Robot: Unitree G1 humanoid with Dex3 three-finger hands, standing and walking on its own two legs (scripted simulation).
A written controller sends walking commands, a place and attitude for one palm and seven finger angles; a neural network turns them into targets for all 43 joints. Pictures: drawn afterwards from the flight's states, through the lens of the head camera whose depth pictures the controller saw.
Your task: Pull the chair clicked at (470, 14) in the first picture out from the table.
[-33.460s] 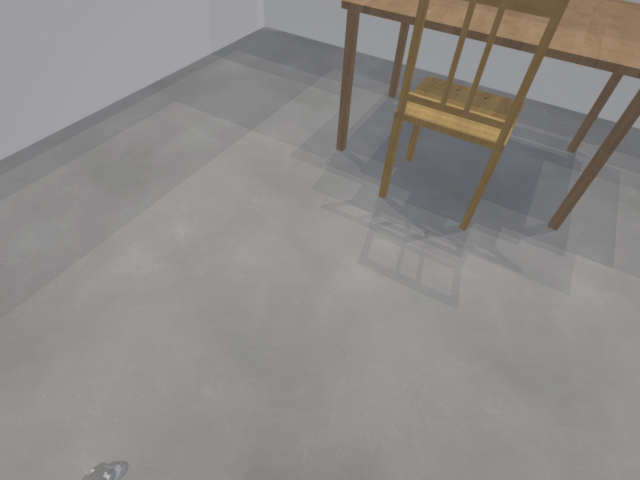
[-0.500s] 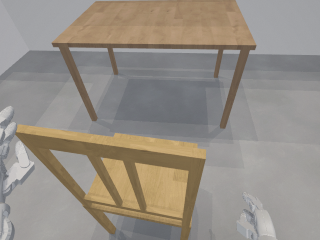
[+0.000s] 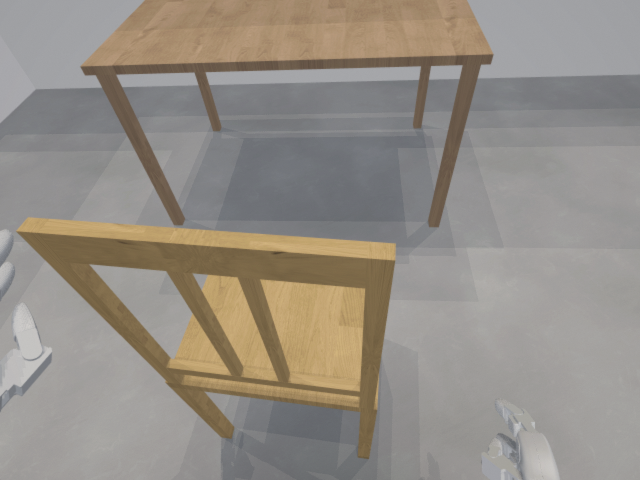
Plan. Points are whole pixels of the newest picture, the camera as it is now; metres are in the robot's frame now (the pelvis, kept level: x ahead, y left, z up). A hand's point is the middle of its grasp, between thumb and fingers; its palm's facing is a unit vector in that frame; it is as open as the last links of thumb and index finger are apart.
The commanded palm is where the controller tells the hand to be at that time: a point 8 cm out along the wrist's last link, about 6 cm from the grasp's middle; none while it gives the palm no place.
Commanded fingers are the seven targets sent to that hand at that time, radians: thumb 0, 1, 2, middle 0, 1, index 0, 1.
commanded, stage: step back with the hand held close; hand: left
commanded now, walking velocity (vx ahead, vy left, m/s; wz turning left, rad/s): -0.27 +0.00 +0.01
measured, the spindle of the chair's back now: (213, 329) +0.33 +0.20 -0.06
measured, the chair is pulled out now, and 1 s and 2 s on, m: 0.63 0.63 0.63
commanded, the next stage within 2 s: none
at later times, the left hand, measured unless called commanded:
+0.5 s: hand (29, 361) +0.18 +0.26 +0.17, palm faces +0.44 -0.75 -0.49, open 7.4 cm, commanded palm +0.12 +0.30 +0.19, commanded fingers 0.00 0.90 0.90 -0.20 -0.30 -0.20 -0.30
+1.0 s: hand (19, 360) +0.18 +0.27 +0.18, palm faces +0.47 -0.75 -0.47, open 7.4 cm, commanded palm +0.12 +0.30 +0.19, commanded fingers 0.00 0.90 0.90 -0.20 -0.30 -0.20 -0.30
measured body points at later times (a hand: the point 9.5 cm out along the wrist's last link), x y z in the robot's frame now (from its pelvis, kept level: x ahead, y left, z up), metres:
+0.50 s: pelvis -0.02 +0.00 +0.00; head +0.02 +0.00 +0.44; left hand +0.15 +0.30 +0.20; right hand +0.16 -0.24 -0.09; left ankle +0.02 +0.14 -0.73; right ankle +0.07 -0.14 -0.73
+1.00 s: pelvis -0.02 +0.00 -0.01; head +0.01 +0.01 +0.44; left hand +0.15 +0.30 +0.20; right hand +0.15 -0.23 -0.09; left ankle +0.02 +0.14 -0.73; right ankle +0.07 -0.14 -0.73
